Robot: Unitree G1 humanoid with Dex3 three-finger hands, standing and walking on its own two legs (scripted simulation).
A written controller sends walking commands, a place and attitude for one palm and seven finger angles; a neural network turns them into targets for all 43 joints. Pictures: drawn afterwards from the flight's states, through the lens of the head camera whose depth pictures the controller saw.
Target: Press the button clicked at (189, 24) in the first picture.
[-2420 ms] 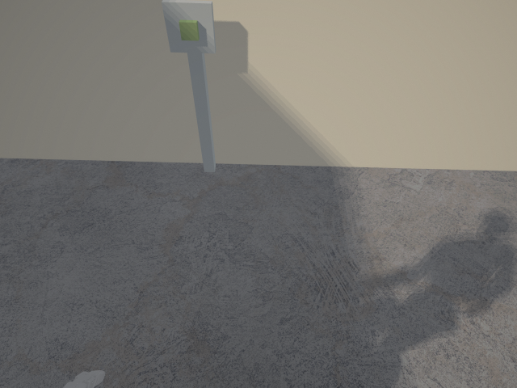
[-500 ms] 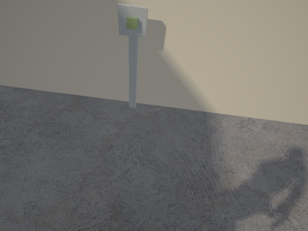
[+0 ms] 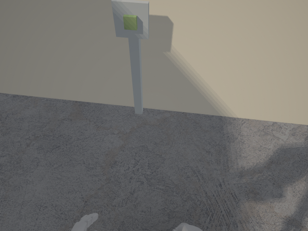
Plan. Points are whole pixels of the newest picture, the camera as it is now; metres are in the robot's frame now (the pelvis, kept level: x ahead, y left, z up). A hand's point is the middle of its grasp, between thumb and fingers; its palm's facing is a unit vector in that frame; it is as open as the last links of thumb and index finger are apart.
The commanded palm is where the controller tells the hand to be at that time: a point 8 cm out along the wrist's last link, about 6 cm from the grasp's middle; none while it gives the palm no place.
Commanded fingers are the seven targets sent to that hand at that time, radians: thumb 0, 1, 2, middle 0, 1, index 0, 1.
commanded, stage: walk to a spot facing it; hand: left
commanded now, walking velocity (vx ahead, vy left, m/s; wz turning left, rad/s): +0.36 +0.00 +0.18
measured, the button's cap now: (130, 22) +1.04 +0.13 +0.04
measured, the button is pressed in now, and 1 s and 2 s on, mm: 0 0 0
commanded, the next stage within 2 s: turn to face it in 0.18 s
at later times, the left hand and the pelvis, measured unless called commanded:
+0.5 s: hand out of the picture +0.13 +0.21 -0.17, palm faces +0.17 -0.98 -0.15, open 7.4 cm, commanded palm none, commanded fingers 0.00 0.90 0.90 -0.20 -0.30 -0.20 -0.30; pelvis +0.21 +0.06 +0.01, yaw +3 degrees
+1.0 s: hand (89, 181) +0.29 +0.22 -0.14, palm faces +0.02 -0.98 -0.19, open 7.4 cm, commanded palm none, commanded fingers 0.00 0.90 0.90 -0.20 -0.30 -0.20 -0.30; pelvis +0.27 +0.04 +0.03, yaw -3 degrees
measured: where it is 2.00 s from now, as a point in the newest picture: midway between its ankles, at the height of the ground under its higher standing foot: (156, 182)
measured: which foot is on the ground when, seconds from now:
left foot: up 0.00-0.36, down 0.38-0.76, up 0.78-1.00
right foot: down 0.00-0.40, up 0.42-0.74, down 0.76-1.00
